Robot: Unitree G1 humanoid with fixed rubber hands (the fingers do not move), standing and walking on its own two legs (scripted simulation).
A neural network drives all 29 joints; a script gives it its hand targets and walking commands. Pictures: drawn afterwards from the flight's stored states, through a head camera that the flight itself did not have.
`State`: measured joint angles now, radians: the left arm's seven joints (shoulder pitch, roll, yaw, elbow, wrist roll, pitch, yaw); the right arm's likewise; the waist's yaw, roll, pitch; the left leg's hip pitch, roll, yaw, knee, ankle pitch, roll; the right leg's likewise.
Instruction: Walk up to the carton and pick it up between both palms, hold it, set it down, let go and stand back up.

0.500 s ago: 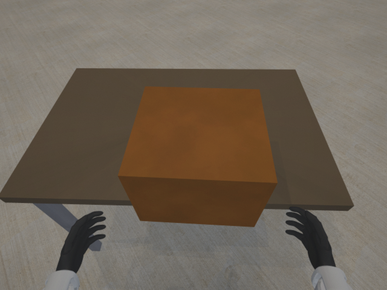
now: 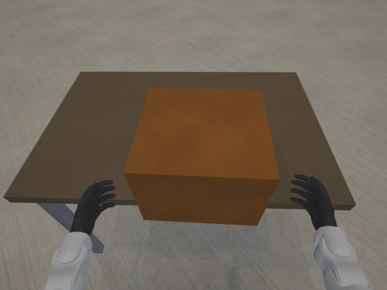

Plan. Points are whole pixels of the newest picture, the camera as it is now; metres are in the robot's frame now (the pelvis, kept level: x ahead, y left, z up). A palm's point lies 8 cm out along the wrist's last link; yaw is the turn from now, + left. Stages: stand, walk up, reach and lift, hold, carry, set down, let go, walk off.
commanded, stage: reach and lift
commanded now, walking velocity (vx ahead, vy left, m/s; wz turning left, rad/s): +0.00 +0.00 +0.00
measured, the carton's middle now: (202, 155) +0.43 +0.00 -0.01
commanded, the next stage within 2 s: none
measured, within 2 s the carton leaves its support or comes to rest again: neither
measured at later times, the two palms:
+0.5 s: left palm (79, 174) +0.32 +0.26 +0.07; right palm (314, 171) +0.33 -0.22 +0.07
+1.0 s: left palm (84, 128) +0.37 +0.24 +0.15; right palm (332, 131) +0.35 -0.23 +0.16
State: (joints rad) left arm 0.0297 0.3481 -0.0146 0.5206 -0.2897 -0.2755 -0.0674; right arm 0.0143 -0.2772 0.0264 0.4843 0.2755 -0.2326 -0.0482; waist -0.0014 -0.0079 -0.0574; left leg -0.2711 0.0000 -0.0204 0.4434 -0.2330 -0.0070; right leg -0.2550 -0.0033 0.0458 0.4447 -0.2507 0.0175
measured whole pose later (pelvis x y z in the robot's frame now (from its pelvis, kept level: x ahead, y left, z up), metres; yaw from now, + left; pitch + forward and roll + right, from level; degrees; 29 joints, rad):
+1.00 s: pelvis -0.01 +0.00 +0.01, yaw +1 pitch +3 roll +0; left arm -0.59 0.49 -0.01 0.56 -0.36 0.35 -0.07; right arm -0.56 -0.33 -0.08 0.40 0.32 0.47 -0.10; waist -0.06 -0.01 -0.08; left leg -0.18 -0.01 -0.04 0.23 -0.10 0.00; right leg -0.15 -0.01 0.04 0.23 -0.12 0.02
